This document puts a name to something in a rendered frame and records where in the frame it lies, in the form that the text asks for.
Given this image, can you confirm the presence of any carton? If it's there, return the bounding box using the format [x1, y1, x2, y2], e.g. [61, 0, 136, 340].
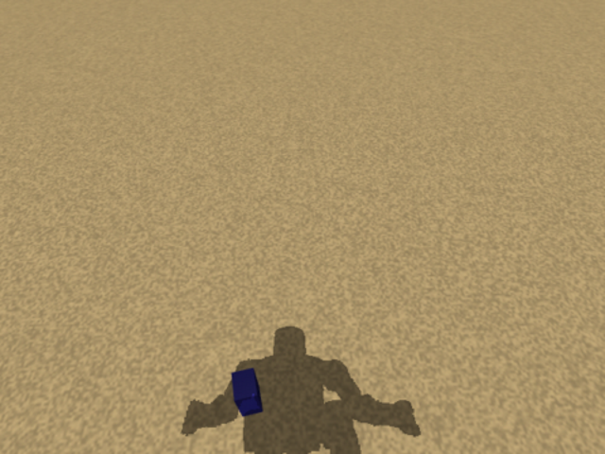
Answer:
[232, 368, 263, 417]

